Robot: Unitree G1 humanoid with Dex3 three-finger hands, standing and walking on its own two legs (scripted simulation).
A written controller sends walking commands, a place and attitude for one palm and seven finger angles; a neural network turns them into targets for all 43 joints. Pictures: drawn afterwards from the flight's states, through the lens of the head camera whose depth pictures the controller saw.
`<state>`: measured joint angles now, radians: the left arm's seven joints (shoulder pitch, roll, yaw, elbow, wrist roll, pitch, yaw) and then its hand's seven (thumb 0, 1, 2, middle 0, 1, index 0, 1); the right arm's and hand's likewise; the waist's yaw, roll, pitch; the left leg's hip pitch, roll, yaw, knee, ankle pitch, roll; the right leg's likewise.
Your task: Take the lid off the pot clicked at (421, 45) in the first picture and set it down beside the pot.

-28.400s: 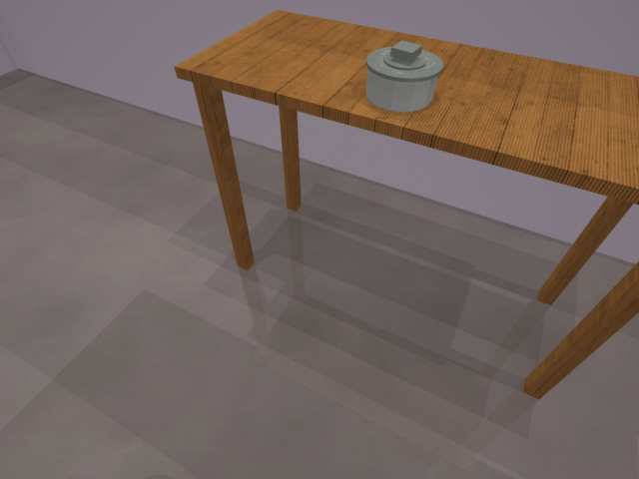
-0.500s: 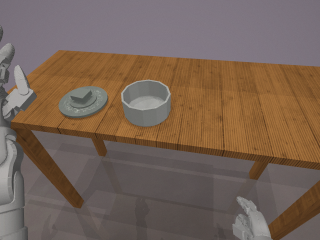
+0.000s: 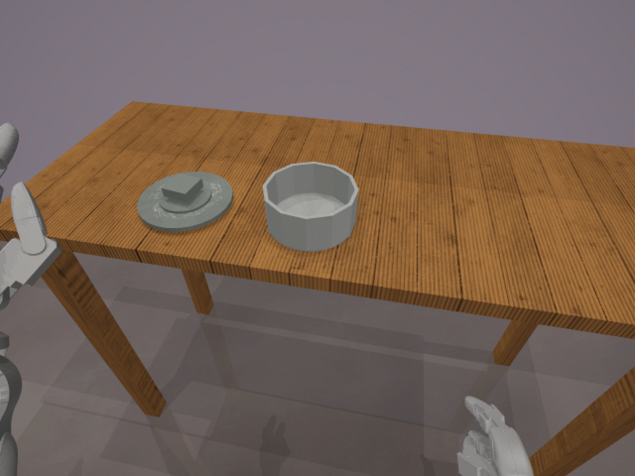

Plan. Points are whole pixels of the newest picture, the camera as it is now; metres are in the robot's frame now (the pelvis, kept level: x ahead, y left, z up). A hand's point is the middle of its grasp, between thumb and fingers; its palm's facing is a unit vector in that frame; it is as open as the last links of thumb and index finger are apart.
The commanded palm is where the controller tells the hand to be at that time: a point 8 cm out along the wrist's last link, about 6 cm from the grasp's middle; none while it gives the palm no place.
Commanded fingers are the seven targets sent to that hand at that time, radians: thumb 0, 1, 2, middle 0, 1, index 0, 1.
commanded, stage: draw the hand back to the body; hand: left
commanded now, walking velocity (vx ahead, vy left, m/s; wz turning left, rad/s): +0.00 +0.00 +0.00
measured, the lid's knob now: (182, 187) +0.52 +0.31 +0.09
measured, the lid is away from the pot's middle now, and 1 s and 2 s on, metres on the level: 0.23 0.23 0.23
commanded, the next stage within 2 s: step back with the hand held close in 0.20 s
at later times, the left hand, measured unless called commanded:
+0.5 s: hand (24, 253) +0.18 +0.25 +0.28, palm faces +0.51 -0.78 -0.36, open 7.4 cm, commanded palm +0.11 +0.30 +0.27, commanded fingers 0.00 0.90 0.90 -0.20 -0.30 -0.20 -0.30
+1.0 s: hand out of the picture +0.11 +0.24 +0.28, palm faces +0.57 -0.75 -0.34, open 7.4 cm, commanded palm +0.05 +0.30 +0.27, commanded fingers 0.00 0.90 0.90 -0.20 -0.30 -0.20 -0.30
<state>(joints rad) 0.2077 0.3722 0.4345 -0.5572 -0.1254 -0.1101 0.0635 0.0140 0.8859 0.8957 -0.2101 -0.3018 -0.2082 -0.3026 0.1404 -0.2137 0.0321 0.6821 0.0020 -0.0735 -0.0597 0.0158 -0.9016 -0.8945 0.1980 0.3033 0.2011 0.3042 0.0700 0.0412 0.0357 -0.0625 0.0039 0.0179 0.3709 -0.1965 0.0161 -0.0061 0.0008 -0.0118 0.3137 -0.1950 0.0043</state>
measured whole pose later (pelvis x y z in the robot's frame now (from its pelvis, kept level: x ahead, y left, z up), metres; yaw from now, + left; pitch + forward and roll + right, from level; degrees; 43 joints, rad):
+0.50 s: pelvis -0.01 +0.01 +0.00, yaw +1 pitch -2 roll -2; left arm 0.28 0.43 0.50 -0.70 -0.08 -0.20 0.10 0.01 0.89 0.90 -0.21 -0.30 -0.21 -0.30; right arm 0.14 -0.23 0.02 0.61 0.02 -0.03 -0.04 0.01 -0.90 -0.89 0.20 0.30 0.20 0.30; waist 0.03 0.04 0.02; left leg -0.23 0.00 -0.01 0.48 -0.22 0.04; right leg -0.13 -0.01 -0.04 0.36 -0.19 0.02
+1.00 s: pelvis -0.07 +0.01 -0.02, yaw +3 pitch -1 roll -3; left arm 0.31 0.46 0.56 -0.74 -0.08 -0.24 0.15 0.01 0.88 0.89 -0.22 -0.30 -0.21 -0.30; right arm 0.23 -0.23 -0.02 0.61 0.04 -0.03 -0.06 0.01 -0.90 -0.89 0.20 0.30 0.20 0.30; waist -0.02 0.06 -0.02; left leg -0.41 0.01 -0.04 0.70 -0.34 0.02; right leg -0.33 0.00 -0.07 0.53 -0.19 0.02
